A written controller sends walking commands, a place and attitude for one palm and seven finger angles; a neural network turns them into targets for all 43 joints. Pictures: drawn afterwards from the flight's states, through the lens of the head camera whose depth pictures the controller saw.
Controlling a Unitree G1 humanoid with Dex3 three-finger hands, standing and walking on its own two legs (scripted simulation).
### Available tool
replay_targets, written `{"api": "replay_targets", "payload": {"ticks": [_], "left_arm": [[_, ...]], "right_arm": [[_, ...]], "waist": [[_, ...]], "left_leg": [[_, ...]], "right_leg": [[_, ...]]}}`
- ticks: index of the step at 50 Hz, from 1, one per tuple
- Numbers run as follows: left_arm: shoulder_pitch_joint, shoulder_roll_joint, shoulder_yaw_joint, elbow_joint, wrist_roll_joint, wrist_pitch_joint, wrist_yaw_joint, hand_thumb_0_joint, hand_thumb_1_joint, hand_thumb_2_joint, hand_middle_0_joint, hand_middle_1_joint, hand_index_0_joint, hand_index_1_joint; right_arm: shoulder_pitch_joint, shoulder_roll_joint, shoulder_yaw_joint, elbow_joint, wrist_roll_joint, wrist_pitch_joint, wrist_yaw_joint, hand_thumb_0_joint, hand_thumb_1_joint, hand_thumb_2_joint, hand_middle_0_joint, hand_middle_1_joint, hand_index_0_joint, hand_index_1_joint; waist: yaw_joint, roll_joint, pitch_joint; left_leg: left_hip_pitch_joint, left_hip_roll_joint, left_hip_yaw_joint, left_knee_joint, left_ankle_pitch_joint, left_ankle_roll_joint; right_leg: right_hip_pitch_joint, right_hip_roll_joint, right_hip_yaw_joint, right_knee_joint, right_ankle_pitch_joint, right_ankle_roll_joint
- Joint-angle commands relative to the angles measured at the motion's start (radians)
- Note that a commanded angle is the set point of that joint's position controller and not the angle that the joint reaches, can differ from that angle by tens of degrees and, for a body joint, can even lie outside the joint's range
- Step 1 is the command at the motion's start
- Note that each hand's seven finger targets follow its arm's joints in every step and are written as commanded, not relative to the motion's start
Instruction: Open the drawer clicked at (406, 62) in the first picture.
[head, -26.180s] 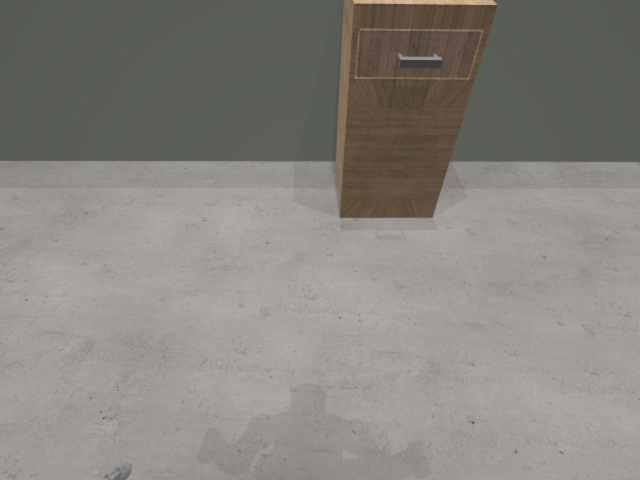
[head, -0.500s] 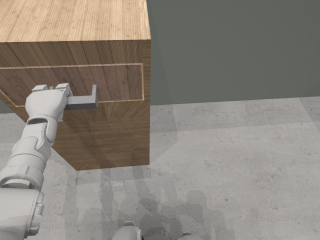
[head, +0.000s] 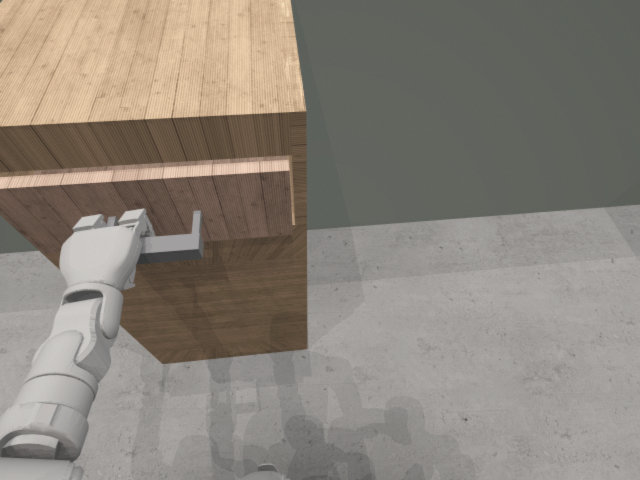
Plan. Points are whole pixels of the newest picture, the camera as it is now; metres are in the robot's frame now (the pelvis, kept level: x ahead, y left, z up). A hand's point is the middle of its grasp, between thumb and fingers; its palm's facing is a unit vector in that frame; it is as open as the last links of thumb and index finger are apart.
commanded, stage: pull the drawer open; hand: left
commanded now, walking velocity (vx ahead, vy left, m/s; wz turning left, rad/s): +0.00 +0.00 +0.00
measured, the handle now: (153, 235) +0.43 +0.24 +0.01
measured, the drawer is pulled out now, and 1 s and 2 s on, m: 0.02 0.14 0.26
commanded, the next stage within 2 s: none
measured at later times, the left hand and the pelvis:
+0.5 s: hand (115, 319) +0.32 +0.27 -0.01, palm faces -0.04 -0.09 -1.00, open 5.7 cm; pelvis +0.00 +0.00 +0.00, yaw +2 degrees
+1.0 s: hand (107, 368) +0.26 +0.26 -0.01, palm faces -0.03 -0.09 -1.00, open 5.6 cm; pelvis -0.01 -0.01 +0.00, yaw +2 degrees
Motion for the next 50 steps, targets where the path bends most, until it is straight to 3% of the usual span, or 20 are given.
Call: {"api": "replay_targets", "payload": {"ticks": [1, 4, 9, 10, 11, 13, 19, 20, 21, 25, 26, 28, 31, 33, 37, 40, 43, 45, 46, 50], "left_arm": [[-0.116, 0.142, 0.043, -0.334, -0.019, -0.039, 0.062, 0.000, 0.900, 0.900, -0.400, -1.350, -0.400, -1.350], [-0.087, 0.110, 0.023, -0.364, -0.013, -0.018, 0.067, 0.000, 0.900, 0.900, -0.400, -1.350, -0.400, -1.350], [-0.028, 0.073, -0.004, -0.468, -0.006, 0.006, 0.075, 0.000, 0.900, 0.900, -0.400, -1.350, -0.400, -1.350], [-0.008, 0.041, -0.030, -0.468, -0.012, 0.014, 0.073, 0.000, 0.900, 0.900, -0.400, -1.350, -0.400, -1.350], [0.006, 0.067, -0.008, -0.483, -0.017, 0.019, 0.074, 0.000, 0.900, 0.900, -0.400, -1.350, -0.400, -1.350], [0.017, 0.042, -0.028, -0.482, -0.007, 0.031, 0.075, 0.000, 0.900, 0.900, -0.400, -1.350, -0.400, -1.350], [0.043, 0.084, 0.005, -0.516, 0.002, 0.047, 0.071, 0.000, 0.900, 0.900, -0.400, -1.350, -0.400, -1.350], [0.067, 0.057, -0.018, -0.521, -0.005, 0.048, 0.066, 0.000, 0.900, 0.900, -0.400, -1.350, -0.400, -1.350], [0.095, 0.092, 0.017, -0.538, -0.008, 0.048, 0.064, 0.000, 0.900, 0.900, -0.400, -1.350, -0.400, -1.350], [0.147, 0.033, -0.027, -0.573, -0.013, 0.040, 0.059, 0.000, 0.900, 0.900, -0.400, -1.350, -0.400, -1.350], [0.157, 0.066, 0.002, -0.586, -0.016, 0.037, 0.059, 0.000, 0.900, 0.900, -0.400, -1.350, -0.400, -1.350], [0.193, 0.041, -0.015, -0.586, -0.008, 0.034, 0.061, 0.000, 0.900, 0.900, -0.400, -1.350, -0.400, -1.350], [0.201, 0.075, 0.019, -0.609, -0.008, 0.027, 0.069, 0.000, 0.900, 0.900, -0.400, -1.350, -0.400, -1.350], [0.246, 0.050, 0.004, -0.618, -0.006, 0.023, 0.074, 0.000, 0.900, 0.900, -0.400, -1.350, -0.400, -1.350], [0.235, 0.070, 0.023, -0.666, -0.001, 0.018, 0.088, 0.000, 0.900, 0.900, -0.400, -1.350, -0.400, -1.350], [0.311, 0.046, 0.008, -0.674, -0.006, 0.021, 0.097, 0.000, 0.900, 0.900, -0.400, -1.350, -0.400, -1.350], [0.327, 0.060, 0.021, -0.679, -0.006, 0.024, 0.103, 0.000, 0.900, 0.900, -0.400, -1.350, -0.400, -1.350], [0.325, 0.047, 0.011, -0.679, -0.009, 0.027, 0.104, 0.000, 0.900, 0.900, -0.400, -1.350, -0.400, -1.350], [0.341, 0.083, 0.046, -0.685, -0.014, 0.027, 0.105, 0.000, 0.900, 0.900, -0.400, -1.350, -0.400, -1.350], [0.394, 0.076, 0.045, -0.702, -0.010, 0.020, 0.107, 0.000, 0.900, 0.900, -0.400, -1.350, -0.400, -1.350]], "right_arm": [[0.021, -0.166, -0.054, -0.112, -0.009, -0.032, -0.006, 0.000, -0.900, -0.900, 0.200, 0.300, 0.200, 0.300], [-0.001, -0.159, -0.049, -0.123, -0.006, -0.035, -0.004, 0.000, -0.900, -0.900, 0.200, 0.300, 0.200, 0.300], [-0.030, -0.155, -0.046, -0.144, -0.013, -0.045, 0.002, 0.000, -0.900, -0.900, 0.200, 0.300, 0.200, 0.300], [-0.032, -0.153, -0.047, -0.145, -0.013, -0.049, 0.003, 0.000, -0.900, -0.900, 0.200, 0.300, 0.200, 0.300], [-0.038, -0.156, -0.044, -0.150, -0.015, -0.051, 0.002, 0.000, -0.900, -0.900, 0.200, 0.300, 0.200, 0.300], [-0.046, -0.151, -0.042, -0.152, -0.015, -0.052, 0.001, 0.000, -0.900, -0.900, 0.200, 0.300, 0.200, 0.300], [-0.077, -0.148, -0.029, -0.158, -0.016, -0.051, -0.006, 0.000, -0.900, -0.900, 0.200, 0.300, 0.200, 0.300], [-0.079, -0.146, -0.029, -0.161, -0.016, -0.054, -0.006, 0.000, -0.900, -0.900, 0.200, 0.300, 0.200, 0.300], [-0.082, -0.149, -0.029, -0.167, -0.018, -0.054, -0.008, 0.000, -0.900, -0.900, 0.200, 0.300, 0.200, 0.300], [-0.103, -0.139, -0.027, -0.176, -0.018, -0.061, -0.005, 0.000, -0.900, -0.900, 0.200, 0.300, 0.200, 0.300], [-0.106, -0.144, -0.025, -0.178, -0.019, -0.063, -0.007, 0.000, -0.900, -0.900, 0.200, 0.300, 0.200, 0.300], [-0.115, -0.137, -0.023, -0.183, -0.019, -0.064, -0.006, 0.000, -0.900, -0.900, 0.200, 0.300, 0.200, 0.300], [-0.119, -0.142, -0.022, -0.182, -0.023, -0.067, -0.009, 0.000, -0.900, -0.900, 0.200, 0.300, 0.200, 0.300], [-0.127, -0.137, -0.023, -0.187, -0.022, -0.071, -0.008, 0.000, -0.900, -0.900, 0.200, 0.300, 0.200, 0.300], [-0.142, -0.135, -0.019, -0.187, -0.023, -0.073, -0.009, 0.000, -0.900, -0.900, 0.200, 0.300, 0.200, 0.300], [-0.149, -0.132, -0.020, -0.193, -0.022, -0.081, -0.009, 0.000, -0.900, -0.900, 0.200, 0.300, 0.200, 0.300], [-0.153, -0.134, -0.022, -0.190, -0.022, -0.086, -0.011, 0.000, -0.900, -0.900, 0.200, 0.300, 0.200, 0.300], [-0.160, -0.133, -0.019, -0.189, -0.022, -0.089, -0.012, 0.000, -0.900, -0.900, 0.200, 0.300, 0.200, 0.300], [-0.165, -0.138, -0.016, -0.192, -0.023, -0.088, -0.015, 0.000, -0.900, -0.900, 0.200, 0.300, 0.200, 0.300], [-0.183, -0.131, -0.013, -0.196, -0.022, -0.094, -0.017, 0.000, -0.900, -0.900, 0.200, 0.300, 0.200, 0.300]], "waist": [[0.034, 0.077, -0.391], [0.028, 0.053, -0.354], [0.035, 0.078, -0.367], [0.030, 0.077, -0.347], [0.036, 0.074, -0.347], [0.031, 0.070, -0.337], [0.044, 0.057, -0.333], [0.043, 0.071, -0.327], [0.055, 0.059, -0.344], [0.051, 0.062, -0.314], [0.057, 0.062, -0.324], [0.057, 0.054, -0.291], [0.061, 0.049, -0.298], [0.063, 0.047, -0.289], [0.067, 0.059, -0.294], [0.070, 0.056, -0.274], [0.071, 0.061, -0.249], [0.063, 0.033, -0.240], [0.073, 0.026, -0.248], [0.083, 0.043, -0.230]], "left_leg": [[0.569, 0.027, -0.113, -0.063, 0.779, -0.047], [0.560, 0.029, -0.119, -0.073, 0.731, -0.047], [0.613, 0.039, -0.144, -0.075, 0.775, -0.060], [0.607, 0.037, -0.139, -0.075, 0.766, -0.059], [0.599, 0.037, -0.144, -0.077, 0.768, -0.059], [0.601, 0.033, -0.141, -0.076, 0.740, -0.056], [0.583, 0.023, -0.127, -0.083, 0.710, -0.051], [0.580, 0.019, -0.120, -0.081, 0.711, -0.048], [0.579, 0.023, -0.125, -0.083, 0.731, -0.050], [0.580, 0.021, -0.121, -0.086, 0.700, -0.047], [0.573, 0.022, -0.123, -0.088, 0.705, -0.048], [0.559, 0.020, -0.121, -0.091, 0.670, -0.046], [0.538, 0.015, -0.113, -0.092, 0.631, -0.044], [0.533, 0.010, -0.106, -0.089, 0.604, -0.040], [0.527, 0.009, -0.103, -0.094, 0.567, -0.042], [0.507, 0.002, -0.099, -0.095, 0.535, -0.041], [0.505, 0.003, -0.102, -0.098, 0.512, -0.041], [0.488, -0.002, -0.094, -0.099, 0.471, -0.037], [0.474, -0.003, -0.094, -0.104, 0.472, -0.037], [0.458, -0.012, -0.080, -0.103, 0.440, -0.037]], "right_leg": [[-0.006, 0.045, -0.054, -0.046, 0.426, -0.042], [-0.023, 0.043, -0.061, -0.050, 0.394, -0.036], [-0.042, 0.037, -0.066, -0.043, 0.369, -0.036], [-0.037, 0.037, -0.069, -0.045, 0.366, -0.039], [-0.024, 0.035, -0.066, -0.045, 0.362, -0.041], [-0.031, 0.034, -0.066, -0.046, 0.358, -0.040], [0.007, 0.029, -0.064, -0.049, 0.382, -0.040], [0.017, 0.029, -0.064, -0.049, 0.390, -0.042], [0.038, 0.027, -0.063, -0.047, 0.395, -0.044], [0.021, 0.027, -0.065, -0.052, 0.376, -0.041], [0.038, 0.025, -0.061, -0.051, 0.382, -0.043], [0.026, 0.027, -0.065, -0.050, 0.366, -0.043], [0.045, 0.026, -0.061, -0.050, 0.363, -0.045], [0.042, 0.026, -0.058, -0.050, 0.362, -0.044], [0.039, 0.024, -0.056, -0.047, 0.349, -0.045], [0.049, 0.024, -0.056, -0.046, 0.345, -0.048], [0.041, 0.025, -0.056, -0.047, 0.325, -0.050], [0.045, 0.023, -0.055, -0.054, 0.325, -0.047], [0.069, 0.022, -0.050, -0.054, 0.335, -0.050], [0.078, 0.019, -0.047, -0.052, 0.346, -0.050]]}}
